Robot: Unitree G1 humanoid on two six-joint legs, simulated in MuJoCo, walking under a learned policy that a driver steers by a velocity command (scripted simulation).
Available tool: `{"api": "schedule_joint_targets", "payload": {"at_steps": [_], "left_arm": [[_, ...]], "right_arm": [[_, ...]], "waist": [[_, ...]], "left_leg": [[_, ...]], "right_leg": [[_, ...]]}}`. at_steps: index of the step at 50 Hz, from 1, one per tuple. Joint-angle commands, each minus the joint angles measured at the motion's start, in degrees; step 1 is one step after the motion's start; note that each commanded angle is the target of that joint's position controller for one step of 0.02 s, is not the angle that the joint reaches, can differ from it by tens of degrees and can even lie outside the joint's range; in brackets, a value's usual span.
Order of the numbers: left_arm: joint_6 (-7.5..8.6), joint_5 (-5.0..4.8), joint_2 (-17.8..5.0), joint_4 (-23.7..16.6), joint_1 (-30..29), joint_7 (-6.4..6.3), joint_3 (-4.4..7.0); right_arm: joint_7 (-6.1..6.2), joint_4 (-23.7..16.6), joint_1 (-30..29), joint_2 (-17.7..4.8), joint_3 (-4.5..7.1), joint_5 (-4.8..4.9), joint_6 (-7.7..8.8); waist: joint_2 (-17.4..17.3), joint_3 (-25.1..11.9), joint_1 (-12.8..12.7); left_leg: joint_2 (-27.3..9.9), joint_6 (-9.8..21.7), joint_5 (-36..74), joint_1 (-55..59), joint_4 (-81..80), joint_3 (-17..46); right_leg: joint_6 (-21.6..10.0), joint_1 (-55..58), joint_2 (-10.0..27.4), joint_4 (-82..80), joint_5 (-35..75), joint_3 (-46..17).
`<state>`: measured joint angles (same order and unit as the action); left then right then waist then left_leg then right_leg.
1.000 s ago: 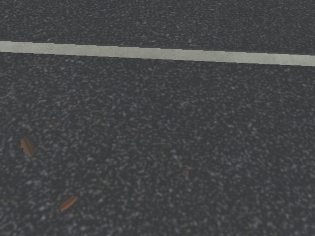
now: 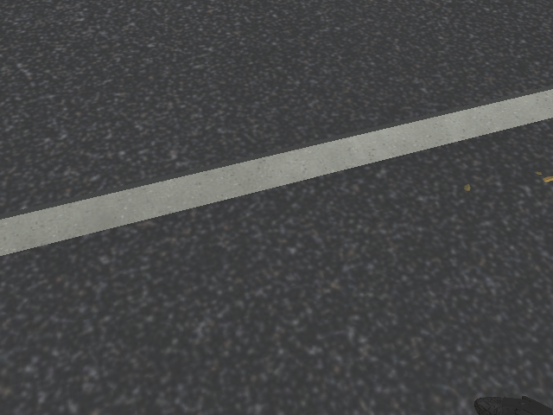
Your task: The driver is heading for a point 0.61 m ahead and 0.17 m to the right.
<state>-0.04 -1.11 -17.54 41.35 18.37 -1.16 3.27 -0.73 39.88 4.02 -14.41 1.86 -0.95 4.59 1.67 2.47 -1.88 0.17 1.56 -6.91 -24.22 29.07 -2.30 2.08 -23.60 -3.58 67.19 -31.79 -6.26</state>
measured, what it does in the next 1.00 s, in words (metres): steps on the spot, turning right: right foot, then left foot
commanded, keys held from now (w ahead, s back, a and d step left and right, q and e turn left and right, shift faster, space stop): e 0.50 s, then no key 0.46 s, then w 0.04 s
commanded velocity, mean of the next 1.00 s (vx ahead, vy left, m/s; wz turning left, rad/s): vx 0.05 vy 0.00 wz -0.38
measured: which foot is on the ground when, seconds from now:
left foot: down 0.00-0.34, up 0.36-0.76, down 0.78-1.00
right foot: up 0.00-0.32, down 0.34-1.00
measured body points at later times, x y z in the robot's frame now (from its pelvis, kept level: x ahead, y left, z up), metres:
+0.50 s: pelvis +0.06 -0.04 +0.01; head +0.09 -0.08 +0.46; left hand +0.28 +0.20 -0.06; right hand +0.14 -0.36 -0.11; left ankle +0.08 +0.11 -0.65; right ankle +0.06 -0.14 -0.73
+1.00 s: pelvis +0.09 -0.02 +0.01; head +0.10 -0.01 +0.46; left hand +0.31 +0.18 -0.10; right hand +0.12 -0.30 -0.10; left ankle +0.12 +0.10 -0.73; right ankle +0.06 -0.14 -0.73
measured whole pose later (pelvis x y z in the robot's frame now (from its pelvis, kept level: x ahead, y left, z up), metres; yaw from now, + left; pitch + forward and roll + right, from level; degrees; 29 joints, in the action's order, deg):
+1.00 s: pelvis +0.09 -0.02 +0.01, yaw -21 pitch -1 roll +0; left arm -2.0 1.2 -14.8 39.9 11.5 -1.0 2.5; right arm 0.0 46.7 9.1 -13.6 1.2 -0.9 1.1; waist 1.0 1.3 -0.2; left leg 0.1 0.3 -16.7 -12.4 29.9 0.0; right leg 0.4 -14.7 -2.4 29.7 -13.9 -6.1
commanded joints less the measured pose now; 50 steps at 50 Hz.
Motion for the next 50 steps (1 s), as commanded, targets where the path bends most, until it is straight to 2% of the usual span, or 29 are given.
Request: {"api": "schedule_joint_targets", "payload": {"at_steps": [1,3,6,11,14,16,17,18,19,20,21,22,23,24,26,30,33,35,37,38,39,40,41,42,44,46,48,49,50], "left_arm": [[-2.28,-0.11,-5.75,-4.45,2.62,-0.96,2.31],[-3.05,0.18,-4.08,-4.86,3.28,-1.28,2.13],[-2.84,0.65,-3.52,-6.48,0.07,-0.91,1.88],[-3.18,0.53,-4.26,-8.99,-5.00,0.44,2.09],[-3.38,0.55,-4.70,-10.30,-6.33,1.25,2.49],[-3.19,0.66,-4.64,-9.74,-4.23,1.64,2.92],[-3.04,0.95,-6.48,-9.25,-2.55,1.26,3.70],[-2.82,1.10,-12.26,-9.65,-0.66,0.28,5.27],[-2.30,2.18,-16.70,-11.19,-1.03,0.11,5.79],[-1.03,2.74,-13.29,-10.87,0.27,0.56,5.03],[-0.08,2.58,-12.19,-10.51,-1.57,0.61,4.47],[0.22,1.64,-10.97,-10.81,-4.83,0.38,4.30],[0.02,0.69,-9.55,-11.24,-7.32,0.09,3.72],[-0.23,0.70,-9.14,-11.61,-8.28,-0.23,3.34],[-0.54,1.16,-8.67,-11.99,-8.81,-0.56,3.10],[-0.97,1.36,-8.39,-11.39,-8.31,-0.91,2.93],[-1.39,1.78,-8.52,-10.82,-8.72,-0.42,2.73],[-1.52,1.67,-7.92,-10.17,-9.14,-0.01,2.31],[-1.54,1.09,-6.51,-9.57,-10.85,0.18,1.60],[-1.35,0.98,-5.40,-8.89,-10.02,0.20,1.16],[-0.95,1.86,-3.85,-8.43,-8.18,0.16,0.66],[-0.45,2.56,-2.75,-8.18,-4.57,0.43,0.53],[-0.38,3.02,-3.54,-8.27,-6.40,0.19,0.58],[-0.49,2.90,-4.80,-7.87,-8.05,0.02,0.98],[-1.26,2.80,-4.42,-7.60,-10.68,-0.21,1.08],[-1.49,2.44,-3.79,-6.88,-9.79,0.01,1.01],[-1.16,2.33,-3.44,-5.89,-9.32,0.06,1.02],[-1.03,2.37,-2.46,-5.01,-8.36,0.02,0.80],[-0.92,2.18,-2.20,-4.43,-8.03,-0.04,0.79]], "right_arm": [[0.63,-1.72,1.52,-7.19,1.99,-0.36,-1.28],[0.82,-1.29,-0.26,-8.16,2.50,-0.66,-1.24],[1.65,-0.31,-0.39,-9.45,3.16,-0.08,-1.65],[1.89,0.82,-0.26,-11.40,3.88,0.63,-3.60],[1.55,1.82,0.53,-12.66,4.37,1.51,-4.37],[1.60,2.53,0.27,-12.43,4.41,2.52,-4.79],[1.48,3.81,3.09,-10.75,4.09,2.42,-4.93],[1.18,3.33,3.87,-7.47,3.22,0.67,-4.88],[1.47,-0.21,0.37,-6.90,2.71,-0.70,-4.62],[1.63,-0.24,-2.99,-9.34,3.57,-0.22,-4.51],[1.62,-0.17,-2.72,-9.61,3.85,1.08,-4.63],[2.02,1.09,-1.23,-9.27,4.01,1.19,-4.76],[2.37,1.31,-1.05,-10.10,4.29,0.69,-4.91],[2.36,1.48,-0.71,-9.89,4.34,0.50,-4.94],[2.12,1.95,0.91,-8.89,4.09,1.00,-4.91],[1.67,1.91,-0.28,-6.97,3.06,1.19,-5.09],[1.20,1.79,-0.11,-7.58,3.01,1.45,-5.14],[0.90,1.70,0.30,-7.71,2.98,1.49,-4.98],[0.42,2.41,2.68,-6.68,2.72,1.25,-4.47],[0.22,2.72,3.83,-6.57,2.53,0.59,-4.15],[0.36,2.47,4.98,-9.24,2.84,-0.50,-3.91],[0.60,2.24,2.80,-12.56,3.29,-0.82,-3.92],[0.57,2.13,0.47,-9.23,2.38,-0.72,-3.75],[0.45,1.51,-1.76,-7.19,1.70,-0.55,-3.43],[0.46,2.14,0.01,-7.98,1.72,-0.25,-2.78],[0.66,2.78,1.40,-8.00,1.47,-0.03,-2.39],[0.95,3.12,2.54,-7.44,1.22,0.16,-2.46],[1.10,3.50,3.49,-6.74,0.92,0.07,-2.62],[1.28,3.69,4.04,-7.15,1.00,0.28,-2.91]], "waist": [[-9.12,-6.35,0.45],[-10.69,-5.76,-0.25],[-8.57,-8.26,0.63],[-8.53,-7.32,2.43],[-8.88,-6.33,2.58],[-8.25,-6.55,0.85],[-5.47,-6.79,0.63],[7.57,-7.32,1.46],[17.94,-7.02,0.81],[9.86,-10.20,-2.29],[7.60,-9.48,-0.70],[4.65,-9.05,0.92],[4.53,-8.40,1.67],[5.40,-8.81,2.39],[5.53,-10.12,3.01],[6.29,-10.16,1.33],[7.29,-8.86,0.38],[7.28,-7.76,0.26],[6.38,-7.13,2.36],[5.04,-6.91,3.04],[0.34,-7.78,1.88],[-9.62,-7.05,-2.37],[-13.14,-6.52,-1.65],[-11.47,-5.01,-1.30],[-10.37,-4.34,0.72],[-8.07,-3.28,0.86],[-5.70,-2.97,1.60],[-5.14,-4.23,1.84],[-5.13,-3.47,2.33]], "left_leg": [[-15.71,11.14,14.85,10.47,-11.87,12.78],[-15.00,11.97,15.52,7.31,-14.35,8.30],[-16.75,12.81,17.90,10.58,-14.27,5.13],[-18.18,11.97,8.56,12.58,-14.54,2.00],[-19.54,10.40,8.21,15.87,-11.75,1.81],[-18.06,7.04,6.69,15.62,-6.55,-0.56],[-15.54,3.57,2.87,13.07,-1.39,-2.81],[-9.38,-1.69,-8.65,3.03,13.63,-8.52],[-0.59,-5.80,-30.44,-12.79,27.36,-5.94],[-0.93,-5.57,-31.40,-14.22,36.61,2.73],[-1.81,-4.68,-26.94,-14.76,38.73,4.67],[-2.59,-4.44,-22.54,-14.87,37.56,5.44],[-2.88,-4.67,-19.65,-14.73,36.01,5.79],[-2.12,-5.10,-17.51,-11.92,36.52,5.31],[-1.06,-5.84,-14.80,-9.67,33.60,4.92],[-1.38,-6.48,-13.64,-4.52,21.57,4.73],[-1.29,-5.96,-14.41,0.72,15.91,3.99],[-1.20,-5.30,-14.50,2.98,11.54,3.69],[-0.71,-3.91,-7.45,8.81,0.29,2.53],[-1.32,-2.74,0.56,13.46,-6.66,3.17],[-7.08,-0.67,8.71,18.02,-7.78,8.91],[-13.44,4.34,14.22,16.83,-7.30,15.00],[-15.80,8.49,6.70,10.20,-9.79,18.33],[-12.88,7.00,0.55,8.94,-10.03,16.10],[-8.88,2.99,-5.60,8.48,-9.37,12.39],[-7.17,1.38,-7.46,8.32,-8.73,10.09],[-6.11,1.00,-7.60,9.37,-7.47,8.75],[-5.52,1.08,-12.51,10.02,-7.83,8.22],[-5.12,1.67,-19.74,10.08,-8.42,8.46]], "right_leg": [[1.89,-7.92,5.91,1.54,3.63,1.66],[2.29,-5.31,6.15,-2.71,7.11,3.60],[2.01,-4.54,8.00,-10.13,13.01,3.77],[0.54,-1.27,8.11,-19.77,15.53,6.35],[-1.20,0.37,7.27,-26.62,13.63,8.04],[-3.46,6.17,5.23,-36.74,19.47,10.02],[-5.36,11.37,4.77,-41.96,26.00,7.99],[-9.49,19.30,14.76,-45.94,44.63,-6.43],[-21.30,22.81,25.88,-46.66,53.55,-23.44],[-23.23,22.11,24.89,-47.07,52.40,-21.85],[-20.38,21.27,21.91,-46.62,50.45,-16.79],[-17.13,20.46,18.87,-46.04,46.99,-13.39],[-15.54,19.42,17.79,-45.96,46.41,-12.10],[-15.25,17.18,16.56,-45.91,48.39,-10.93],[-15.34,17.24,15.34,-45.85,48.76,-9.62],[-15.28,16.93,15.00,-45.04,44.22,-9.70],[-15.75,13.49,15.24,-45.01,39.94,-11.41],[-15.55,12.68,15.19,-44.37,37.84,-12.98],[-13.58,10.83,13.39,-42.56,35.01,-12.74],[-11.16,8.91,11.69,-42.08,31.23,-12.22],[-7.70,6.13,8.28,-38.43,24.03,-9.76],[-4.33,3.70,1.76,-34.75,13.32,-2.84],[-2.19,7.83,2.63,-36.05,11.00,-0.88],[-1.82,10.18,3.49,-37.52,14.97,-0.88],[-2.29,11.76,3.43,-38.52,20.72,-1.28],[-2.98,12.06,3.87,-39.56,22.58,-2.07],[-3.14,11.31,3.99,-40.26,23.62,-2.33],[-3.09,11.72,3.43,-40.51,19.89,-1.69],[-3.20,10.07,2.21,-39.50,13.82,-0.35]]}}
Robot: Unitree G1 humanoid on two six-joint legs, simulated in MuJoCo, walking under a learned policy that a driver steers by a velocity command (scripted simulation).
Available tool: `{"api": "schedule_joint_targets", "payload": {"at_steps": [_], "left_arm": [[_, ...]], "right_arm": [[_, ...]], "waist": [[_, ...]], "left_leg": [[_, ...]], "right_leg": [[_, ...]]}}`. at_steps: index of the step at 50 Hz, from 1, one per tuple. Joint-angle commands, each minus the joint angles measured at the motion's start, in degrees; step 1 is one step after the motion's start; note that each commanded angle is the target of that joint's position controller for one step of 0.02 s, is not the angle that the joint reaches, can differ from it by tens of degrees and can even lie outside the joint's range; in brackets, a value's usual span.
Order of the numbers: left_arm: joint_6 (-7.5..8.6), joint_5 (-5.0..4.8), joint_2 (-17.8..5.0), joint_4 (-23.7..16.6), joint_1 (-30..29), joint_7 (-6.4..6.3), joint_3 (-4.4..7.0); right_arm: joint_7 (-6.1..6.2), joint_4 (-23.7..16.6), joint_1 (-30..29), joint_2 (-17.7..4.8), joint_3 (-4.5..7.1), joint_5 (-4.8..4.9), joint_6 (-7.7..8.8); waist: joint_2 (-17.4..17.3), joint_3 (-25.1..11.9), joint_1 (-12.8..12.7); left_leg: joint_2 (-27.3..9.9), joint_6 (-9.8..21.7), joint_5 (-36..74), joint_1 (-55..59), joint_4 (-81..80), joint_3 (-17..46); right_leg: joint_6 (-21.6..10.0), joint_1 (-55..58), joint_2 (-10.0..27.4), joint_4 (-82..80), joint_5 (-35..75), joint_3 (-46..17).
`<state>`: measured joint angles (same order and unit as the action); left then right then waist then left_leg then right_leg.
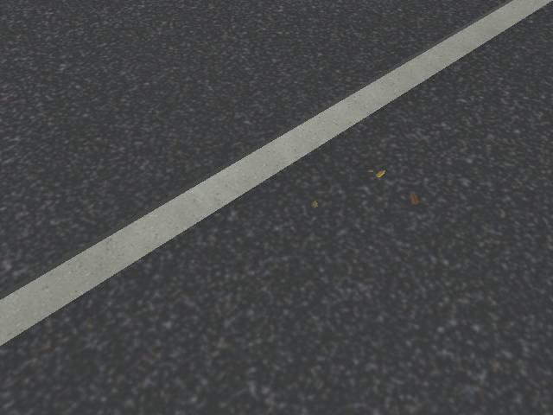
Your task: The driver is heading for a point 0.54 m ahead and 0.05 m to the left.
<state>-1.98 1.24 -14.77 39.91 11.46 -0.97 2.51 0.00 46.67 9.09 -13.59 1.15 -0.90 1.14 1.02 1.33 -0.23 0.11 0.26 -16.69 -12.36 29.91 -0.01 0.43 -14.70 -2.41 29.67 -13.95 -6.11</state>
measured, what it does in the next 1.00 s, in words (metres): walks ahead: left foot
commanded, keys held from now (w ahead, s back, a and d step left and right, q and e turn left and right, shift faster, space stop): w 0.74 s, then no key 0.26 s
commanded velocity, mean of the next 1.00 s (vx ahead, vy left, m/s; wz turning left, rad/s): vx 0.35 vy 0.00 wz -0.02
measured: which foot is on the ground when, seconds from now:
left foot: down 0.00-0.20, up 0.22-0.64, down 0.66-1.00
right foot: down 0.00-0.68, up 0.70-1.00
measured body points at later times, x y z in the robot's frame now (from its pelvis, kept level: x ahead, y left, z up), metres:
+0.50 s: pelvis +0.14 -0.02 +0.01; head +0.17 -0.04 +0.46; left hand +0.11 +0.24 -0.11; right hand +0.36 -0.26 -0.09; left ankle +0.30 +0.14 -0.69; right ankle +0.03 -0.12 -0.74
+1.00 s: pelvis +0.40 +0.04 +0.01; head +0.43 +0.05 +0.46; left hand +0.58 +0.30 -0.09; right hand +0.45 -0.23 -0.12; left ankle +0.39 +0.12 -0.74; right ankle +0.55 -0.12 -0.69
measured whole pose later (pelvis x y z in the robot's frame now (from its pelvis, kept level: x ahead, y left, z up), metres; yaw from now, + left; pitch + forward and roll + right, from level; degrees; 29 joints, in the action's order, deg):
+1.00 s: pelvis +0.40 +0.04 +0.01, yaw +0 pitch +1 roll +2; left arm 3.2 0.2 -15.8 43.0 7.4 -1.0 2.8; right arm -0.8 51.8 15.5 -14.8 2.3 -0.5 4.1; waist 2.7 2.5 3.4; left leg 5.2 4.4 -9.5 -6.9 15.4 -2.8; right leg 1.5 -35.3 5.6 40.7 -1.8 -3.0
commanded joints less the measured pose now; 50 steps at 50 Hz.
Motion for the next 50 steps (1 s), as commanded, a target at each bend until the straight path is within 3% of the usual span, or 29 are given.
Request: {"api": "schedule_joint_targets", "payload": {"at_steps": [1,3,5,7,9,10,11,12,13,15,18,22,25,27,30,31,32,33,34,35,36,37,38,39,40,43,45,47,50], "left_arm": [[1.27,-0.51,-5.21,-2.79,-0.79,-0.27,1.75],[2.52,-1.34,-4.88,-3.13,-1.18,-0.13,1.91],[4.16,-2.06,-4.46,-3.42,-2.10,0.23,1.87],[5.38,-2.34,-3.95,-2.18,0.99,0.88,1.98],[5.99,-2.02,-4.71,1.61,8.38,1.28,2.76],[6.26,-1.68,-7.77,2.68,12.99,1.04,3.66],[6.61,-1.60,-13.29,3.11,17.64,1.42,5.10],[7.29,-1.22,-11.52,2.67,18.18,1.68,4.35],[7.88,-1.22,-9.09,2.15,15.95,1.50,3.48],[8.03,-1.38,-7.97,1.52,13.63,1.33,3.03],[7.22,-1.36,-5.79,2.05,14.01,1.13,2.02],[6.48,-1.63,-7.90,3.17,15.40,0.24,2.36],[6.35,-1.74,-9.05,4.49,17.00,0.05,2.60],[6.34,-2.25,-9.26,5.43,16.92,0.07,2.75],[5.85,-2.38,-10.32,6.16,15.29,-0.07,3.24],[5.51,-2.21,-10.95,6.18,14.52,-0.17,3.44],[5.01,-1.93,-10.51,6.13,13.92,-0.34,3.20],[4.85,-1.21,-9.35,5.26,14.08,-0.62,2.52],[5.77,-1.22,-0.59,4.13,22.00,0.07,0.12],[7.16,-2.59,-4.23,5.36,20.22,0.31,0.64],[7.88,-4.31,-8.56,3.42,13.27,0.59,1.96],[8.34,-4.16,-8.89,2.22,8.79,0.43,1.79],[8.27,-2.94,-8.44,2.09,6.56,0.08,1.97],[7.63,-2.13,-8.04,2.59,7.77,-0.13,2.29],[6.85,-1.85,-6.91,3.35,9.64,-0.23,2.18],[5.46,-1.04,-4.88,3.33,9.79,-0.74,1.79],[5.30,-0.56,-3.81,2.34,6.39,-0.74,1.22],[5.46,-0.76,-2.88,1.83,2.21,-0.29,0.66],[5.46,-1.16,-3.81,0.86,-2.70,0.28,0.69]], "right_arm": [[0.80,-2.91,-0.05,-9.67,2.24,0.71,0.18],[1.27,-2.35,2.60,-11.96,2.92,1.40,-0.04],[1.52,-2.08,3.17,-12.86,3.39,1.82,0.25],[1.17,-2.64,0.65,-11.98,3.25,2.31,0.42],[0.57,-3.63,-2.79,-9.67,2.68,2.58,0.41],[0.30,-4.55,-4.01,-6.43,1.71,2.24,0.91],[0.28,-6.84,-5.24,-4.89,1.31,2.23,2.07],[0.33,-7.36,-6.33,-8.45,2.27,2.73,3.03],[-0.16,-6.61,-4.41,-9.38,2.80,3.49,3.68],[-0.92,-5.31,-3.88,-8.20,2.64,2.93,4.39],[-2.26,-5.21,-5.75,-6.56,2.52,2.27,4.10],[-2.80,-7.44,-11.93,-3.84,1.30,1.79,3.94],[-3.14,-8.91,-15.82,-4.36,1.10,2.22,4.13],[-3.38,-9.73,-16.75,-5.37,1.30,2.47,4.27],[-3.52,-9.56,-13.89,-7.84,2.25,2.23,4.60],[-3.18,-8.52,-9.64,-9.21,3.01,2.06,4.51],[-2.60,-5.84,-0.76,-11.21,4.30,2.08,4.26],[-1.87,-3.47,9.62,-13.72,5.23,1.81,3.92],[-1.80,-2.19,15.23,-19.48,6.33,0.67,3.79],[-2.07,-1.74,14.81,-14.35,5.03,1.54,3.83],[-1.85,-2.20,9.46,-11.82,4.23,1.80,3.90],[-1.70,-2.94,5.42,-10.24,3.77,1.53,3.93],[-1.83,-3.30,1.98,-8.77,3.29,0.74,4.12],[-1.95,-3.51,-0.01,-7.40,2.87,-0.19,4.53],[-2.07,-3.25,-0.72,-7.09,2.84,-0.34,4.79],[-1.88,-1.16,-0.20,-8.06,2.89,0.02,5.66],[-1.15,-0.34,0.03,-8.97,3.00,0.21,5.14],[-0.63,0.34,1.24,-9.58,2.96,0.37,4.32],[-0.28,2.14,4.33,-10.69,2.93,0.68,3.19]], "waist": [[-5.57,-0.83,1.21],[-8.62,2.94,1.89],[-9.76,5.95,2.10],[-9.76,5.58,-0.12],[-7.49,3.37,-3.69],[-0.21,1.70,-4.97],[14.42,0.44,-5.57],[13.21,1.34,-6.13],[8.28,2.27,-3.98],[2.87,1.89,-2.97],[3.86,1.65,-2.71],[3.42,3.17,-4.23],[4.56,4.84,-5.17],[4.93,5.96,-4.37],[5.45,3.53,-1.25],[6.32,0.09,1.26],[5.84,-5.44,5.70],[3.18,-12.78,9.79],[-14.26,-22.51,5.65],[-15.24,-24.84,7.16],[-11.66,-12.92,6.46],[-6.00,-7.64,4.89],[-3.15,-3.33,2.78],[-4.16,-2.70,0.27],[-5.03,-3.10,-1.10],[-4.54,-2.86,-2.72],[-4.41,-3.20,-2.24],[-4.34,-3.68,-0.43],[-4.05,-4.10,1.88]], "left_leg": [[-5.97,4.45,-17.72,-1.71,-10.43,8.18],[-12.97,9.21,-29.03,-1.02,-16.12,17.80],[-18.25,12.58,-28.85,-2.21,-18.76,24.37],[-16.62,11.54,-23.69,-4.19,-17.86,20.51],[-10.34,7.99,-15.89,-11.12,-11.39,11.79],[-5.46,4.85,-10.00,-15.90,0.18,5.34],[1.81,1.11,-8.47,-25.72,17.92,-2.57],[1.24,1.39,-16.07,-32.95,29.15,2.93],[-1.49,2.69,-13.02,-36.49,34.68,5.14],[-4.60,4.22,-3.62,-38.45,33.96,4.57],[-5.67,2.48,3.98,-34.29,27.01,1.85],[-4.00,-0.66,12.95,-29.32,12.39,-0.98],[-2.30,-0.83,18.21,-23.58,4.95,-2.14],[-2.35,0.50,18.57,-22.75,2.52,-1.05],[-0.95,3.39,15.02,-18.00,0.34,-1.50],[0.79,4.62,13.73,-11.87,0.38,-2.97],[2.43,6.25,13.83,-0.38,0.00,-4.33],[-3.96,8.87,12.94,17.25,2.58,2.77],[-20.07,18.73,-1.18,37.60,-2.72,32.39],[-21.69,19.60,-12.65,36.88,-14.07,47.03],[-20.17,16.51,-13.55,28.23,-15.32,38.35],[-18.12,14.80,-8.55,19.02,-15.99,30.58],[-15.97,13.95,2.63,10.02,-16.93,24.16],[-13.85,13.23,13.67,4.58,-17.51,18.93],[-12.96,13.49,22.94,1.55,-18.05,15.45],[-11.84,14.67,43.69,-2.79,-18.20,7.02],[-10.24,13.73,46.66,-2.51,-17.82,3.26],[-8.40,12.08,44.72,-1.68,-17.51,0.73],[-9.60,11.65,39.56,2.44,-16.56,1.79]], "right_leg": [[-1.76,-2.17,-0.43,0.52,-10.85,1.51],[-1.82,-9.10,-0.74,7.24,-12.48,5.43],[-2.24,-11.44,2.46,10.83,-9.74,5.65],[-3.74,-6.25,3.10,5.84,-10.07,6.55],[-4.58,8.58,1.53,-2.17,-3.20,6.96],[-6.83,13.80,7.55,-7.65,-8.42,-3.91],[-13.40,19.92,18.08,-16.54,-16.72,-25.11],[-18.11,21.22,23.15,-19.50,-15.29,-35.11],[-17.49,22.56,22.62,-18.01,-13.05,-30.84],[-14.17,23.45,19.24,-18.53,-6.95,-21.28],[-11.85,20.62,15.37,-20.62,8.71,-10.72],[-11.46,15.76,13.01,-22.29,14.35,-2.84],[-11.33,12.21,13.47,-23.37,12.92,-0.81],[-10.87,13.62,15.26,-22.97,14.26,-0.70],[-9.00,18.45,16.73,-17.47,28.78,0.62],[-8.13,19.10,16.09,-11.95,39.62,1.75],[-6.66,16.82,13.76,-1.57,46.65,3.85],[-4.84,5.63,11.67,13.37,36.24,4.57],[-0.45,-16.58,0.82,37.77,-2.69,4.78],[-0.91,-23.21,-0.51,46.31,-17.69,-3.06],[-1.65,-29.02,3.01,48.72,-14.34,-1.83],[-2.44,-27.65,6.15,46.26,-9.02,-0.07],[-2.16,-24.75,8.07,42.68,-5.54,1.01],[-2.01,-20.02,9.68,40.16,-3.67,0.56],[-1.42,-16.42,9.87,38.73,-3.58,0.78],[0.84,-13.99,9.19,31.66,-1.52,2.58],[1.49,-13.77,9.10,23.35,4.88,3.34],[1.21,-11.41,7.99,14.25,12.33,4.39],[1.12,-9.80,6.65,6.72,17.36,4.09]]}}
